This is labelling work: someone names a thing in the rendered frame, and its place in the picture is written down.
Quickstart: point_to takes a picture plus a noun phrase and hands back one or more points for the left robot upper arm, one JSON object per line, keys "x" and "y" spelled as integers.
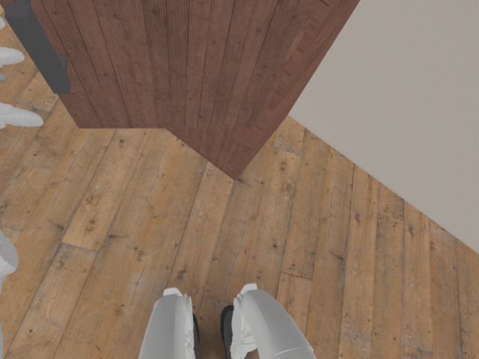
{"x": 8, "y": 264}

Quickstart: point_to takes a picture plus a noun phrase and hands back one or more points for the right robot foot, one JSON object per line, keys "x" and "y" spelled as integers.
{"x": 226, "y": 329}

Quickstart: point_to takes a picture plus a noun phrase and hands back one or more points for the handle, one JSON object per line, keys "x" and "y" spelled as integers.
{"x": 30, "y": 33}

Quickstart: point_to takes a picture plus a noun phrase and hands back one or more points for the robot left hand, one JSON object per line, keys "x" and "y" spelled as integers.
{"x": 9, "y": 114}

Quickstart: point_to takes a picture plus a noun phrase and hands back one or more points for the cupboard door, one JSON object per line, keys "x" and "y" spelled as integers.
{"x": 154, "y": 64}

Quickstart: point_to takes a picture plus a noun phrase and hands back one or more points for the robot right shin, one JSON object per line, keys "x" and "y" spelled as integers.
{"x": 242, "y": 343}

